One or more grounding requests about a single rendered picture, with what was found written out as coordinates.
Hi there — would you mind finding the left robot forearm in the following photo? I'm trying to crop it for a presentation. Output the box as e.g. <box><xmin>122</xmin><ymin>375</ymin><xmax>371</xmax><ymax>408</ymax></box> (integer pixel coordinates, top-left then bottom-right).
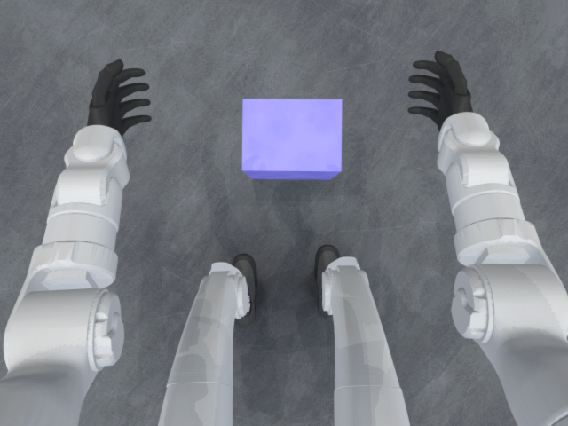
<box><xmin>4</xmin><ymin>125</ymin><xmax>130</xmax><ymax>370</ymax></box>

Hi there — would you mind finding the right robot forearm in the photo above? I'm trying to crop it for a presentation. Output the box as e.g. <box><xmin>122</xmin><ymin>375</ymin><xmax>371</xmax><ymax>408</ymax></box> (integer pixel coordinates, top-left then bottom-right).
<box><xmin>437</xmin><ymin>112</ymin><xmax>568</xmax><ymax>335</ymax></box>

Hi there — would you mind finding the robot right upper arm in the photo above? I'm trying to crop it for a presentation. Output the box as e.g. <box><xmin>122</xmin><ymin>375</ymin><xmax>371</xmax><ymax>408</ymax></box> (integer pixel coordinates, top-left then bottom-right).
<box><xmin>451</xmin><ymin>264</ymin><xmax>568</xmax><ymax>426</ymax></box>

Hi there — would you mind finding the robot right foot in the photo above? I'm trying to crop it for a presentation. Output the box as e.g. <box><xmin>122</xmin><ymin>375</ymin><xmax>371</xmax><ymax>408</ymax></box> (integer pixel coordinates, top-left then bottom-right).
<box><xmin>315</xmin><ymin>245</ymin><xmax>340</xmax><ymax>317</ymax></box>

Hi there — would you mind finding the right robot thigh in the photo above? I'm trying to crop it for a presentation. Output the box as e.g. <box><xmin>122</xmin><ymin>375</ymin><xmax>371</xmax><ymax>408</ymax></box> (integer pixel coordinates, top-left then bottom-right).
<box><xmin>322</xmin><ymin>265</ymin><xmax>410</xmax><ymax>426</ymax></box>

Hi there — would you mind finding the carton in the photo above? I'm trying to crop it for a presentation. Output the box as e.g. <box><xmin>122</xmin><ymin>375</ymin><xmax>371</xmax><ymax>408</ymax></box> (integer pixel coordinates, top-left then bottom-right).
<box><xmin>242</xmin><ymin>99</ymin><xmax>342</xmax><ymax>180</ymax></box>

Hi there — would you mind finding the robot left upper arm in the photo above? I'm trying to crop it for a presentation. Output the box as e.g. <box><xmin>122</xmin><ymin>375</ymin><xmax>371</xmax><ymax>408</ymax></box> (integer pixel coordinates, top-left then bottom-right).
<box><xmin>0</xmin><ymin>288</ymin><xmax>124</xmax><ymax>426</ymax></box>

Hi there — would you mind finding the left robot hand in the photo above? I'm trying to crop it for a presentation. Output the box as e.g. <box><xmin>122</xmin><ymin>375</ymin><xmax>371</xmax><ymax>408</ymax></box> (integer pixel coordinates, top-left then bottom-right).
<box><xmin>87</xmin><ymin>59</ymin><xmax>152</xmax><ymax>136</ymax></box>

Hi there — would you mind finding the right robot hand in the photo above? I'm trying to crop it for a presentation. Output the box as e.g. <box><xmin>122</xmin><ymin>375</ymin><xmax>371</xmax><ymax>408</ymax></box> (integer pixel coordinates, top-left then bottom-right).
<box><xmin>407</xmin><ymin>51</ymin><xmax>473</xmax><ymax>132</ymax></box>

